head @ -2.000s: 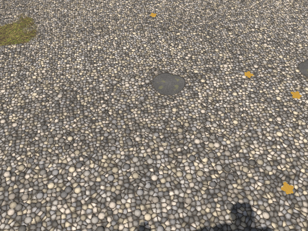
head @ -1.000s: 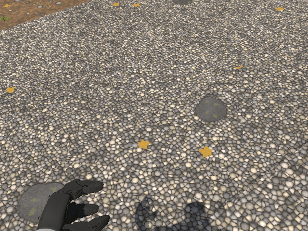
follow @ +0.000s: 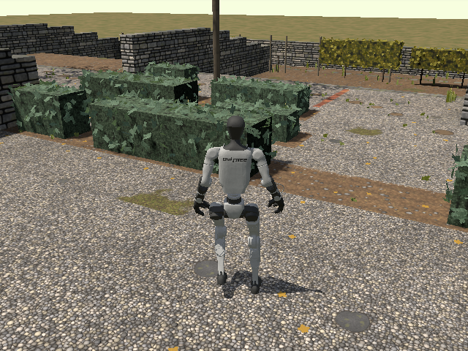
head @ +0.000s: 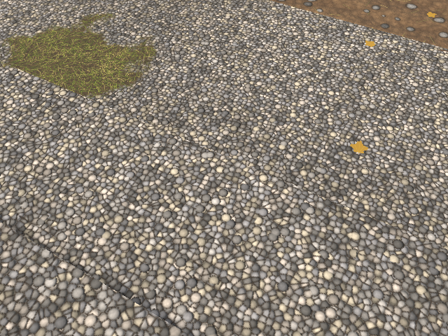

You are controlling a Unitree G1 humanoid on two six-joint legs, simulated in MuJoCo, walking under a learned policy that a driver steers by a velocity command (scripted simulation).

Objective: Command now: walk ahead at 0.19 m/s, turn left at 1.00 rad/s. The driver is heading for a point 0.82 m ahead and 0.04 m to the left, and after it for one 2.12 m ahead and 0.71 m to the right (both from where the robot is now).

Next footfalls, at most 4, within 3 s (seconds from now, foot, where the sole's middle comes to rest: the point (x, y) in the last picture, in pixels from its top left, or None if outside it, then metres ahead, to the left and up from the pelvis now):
0.20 left None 0.18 0.11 -0.76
0.54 right None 0.14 -0.08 -0.76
1.02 left None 0.42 0.26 -0.76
1.58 right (176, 235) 0.88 0.24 -0.94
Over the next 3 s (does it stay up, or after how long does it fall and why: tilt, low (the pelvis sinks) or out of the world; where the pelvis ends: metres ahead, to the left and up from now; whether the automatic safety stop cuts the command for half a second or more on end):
stays up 1.05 0.32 -0.16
